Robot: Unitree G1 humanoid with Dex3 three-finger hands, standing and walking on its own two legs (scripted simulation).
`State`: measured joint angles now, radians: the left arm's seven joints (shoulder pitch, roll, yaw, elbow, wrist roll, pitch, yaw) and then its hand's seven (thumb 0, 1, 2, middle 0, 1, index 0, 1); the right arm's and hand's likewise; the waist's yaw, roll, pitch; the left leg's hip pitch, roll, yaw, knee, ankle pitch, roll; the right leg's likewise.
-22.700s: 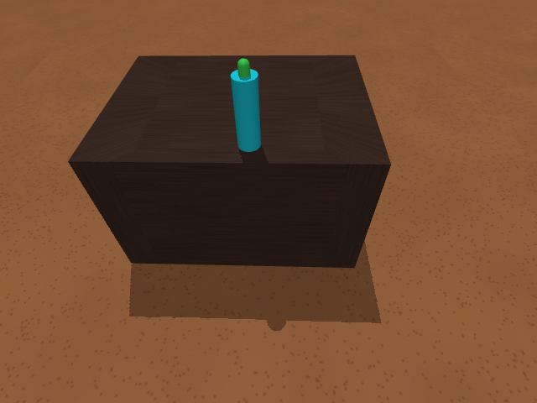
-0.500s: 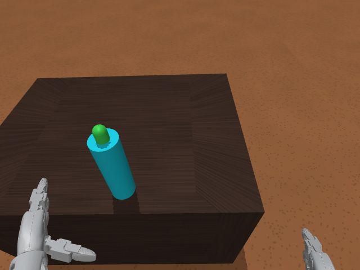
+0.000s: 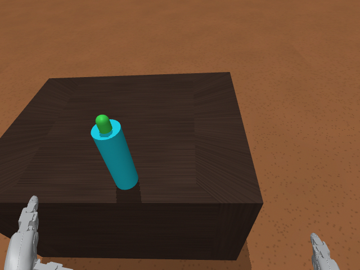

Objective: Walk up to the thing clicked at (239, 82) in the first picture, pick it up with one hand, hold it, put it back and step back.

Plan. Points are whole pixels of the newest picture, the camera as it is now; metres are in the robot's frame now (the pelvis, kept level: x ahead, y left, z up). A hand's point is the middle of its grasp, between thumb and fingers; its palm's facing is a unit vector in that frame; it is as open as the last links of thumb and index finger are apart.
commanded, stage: sink last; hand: left
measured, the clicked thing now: (115, 153) +0.43 +0.22 +0.01
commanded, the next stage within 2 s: home in 0.04 s
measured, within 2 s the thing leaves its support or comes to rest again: neither
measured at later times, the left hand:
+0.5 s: hand (90, 257) +0.18 +0.22 -0.03, palm faces +0.21 -0.94 -0.27, open 17.3 cm
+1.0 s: hand (114, 255) +0.19 +0.19 -0.06, palm faces +0.09 -0.97 -0.23, open 17.5 cm
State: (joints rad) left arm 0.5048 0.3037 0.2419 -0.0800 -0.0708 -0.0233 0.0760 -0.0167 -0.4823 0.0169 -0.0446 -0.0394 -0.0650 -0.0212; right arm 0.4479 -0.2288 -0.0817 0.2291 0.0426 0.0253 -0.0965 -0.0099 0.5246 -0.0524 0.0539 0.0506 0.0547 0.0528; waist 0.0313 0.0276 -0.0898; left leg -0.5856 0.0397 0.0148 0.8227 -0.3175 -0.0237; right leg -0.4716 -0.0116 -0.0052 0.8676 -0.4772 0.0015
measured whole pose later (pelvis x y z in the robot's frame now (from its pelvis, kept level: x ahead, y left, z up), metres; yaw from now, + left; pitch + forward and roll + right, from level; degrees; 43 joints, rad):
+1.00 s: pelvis +0.01 +0.01 -0.01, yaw -1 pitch +8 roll +0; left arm 0.42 0.20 -0.01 0.17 -0.03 0.00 0.08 -0.02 -0.54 0.05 -0.05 -0.05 -0.06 -0.05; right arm 0.42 -0.20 0.01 0.14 0.03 0.07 -0.08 0.01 -0.89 -0.90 0.20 0.30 0.20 0.30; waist 0.00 0.00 -0.09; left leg -0.64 0.04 0.03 0.88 -0.37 -0.01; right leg -0.53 -0.01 0.02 0.90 -0.51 0.01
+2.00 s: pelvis +0.01 +0.00 -0.01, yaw -1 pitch +8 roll +0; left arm 0.44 0.20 -0.01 0.13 -0.03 -0.01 0.10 -0.02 -0.52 0.07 -0.05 -0.05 -0.06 -0.05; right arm 0.45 -0.21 0.00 0.06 0.03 0.14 -0.09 0.01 -0.90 -0.90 0.20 0.30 0.20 0.30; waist 0.00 0.00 -0.11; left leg -0.69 0.05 0.03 0.91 -0.37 -0.02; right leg -0.58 0.00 0.01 0.95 -0.53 0.00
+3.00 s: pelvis +0.01 +0.00 +0.00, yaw +0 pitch +0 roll +0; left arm 0.28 0.36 0.01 0.71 0.05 -0.02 0.03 -0.01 -0.51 0.07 -0.06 -0.06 -0.06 -0.05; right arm 0.21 -0.32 -0.04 0.82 -0.05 0.01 0.01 0.01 -0.90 -0.90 0.20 0.30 0.20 0.30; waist -0.01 0.00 0.01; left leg -0.47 0.04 0.02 0.82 -0.34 -0.01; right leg -0.34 -0.01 0.00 0.83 -0.48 0.00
